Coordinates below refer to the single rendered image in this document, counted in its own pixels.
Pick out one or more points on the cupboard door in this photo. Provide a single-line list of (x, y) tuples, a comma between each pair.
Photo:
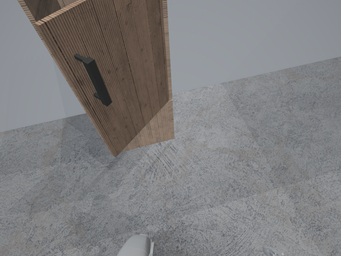
[(127, 41)]

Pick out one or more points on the robot left thigh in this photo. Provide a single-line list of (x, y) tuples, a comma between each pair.
[(137, 245)]

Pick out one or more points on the handle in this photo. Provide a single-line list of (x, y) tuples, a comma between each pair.
[(96, 78)]

